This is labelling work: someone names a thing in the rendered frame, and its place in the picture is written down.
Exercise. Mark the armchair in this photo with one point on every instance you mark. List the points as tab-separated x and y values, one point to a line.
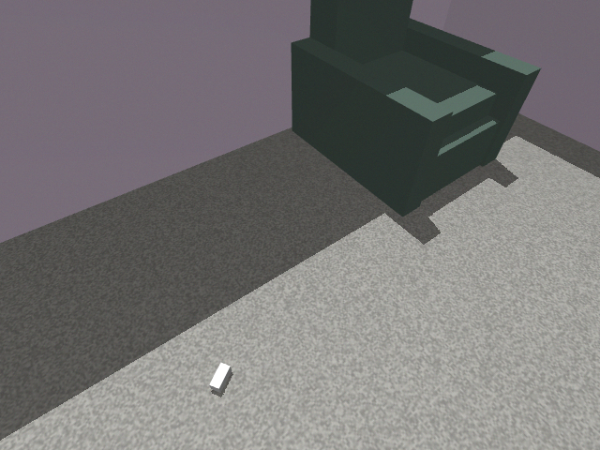
402	107

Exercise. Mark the small box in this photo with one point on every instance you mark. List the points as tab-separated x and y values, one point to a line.
221	376

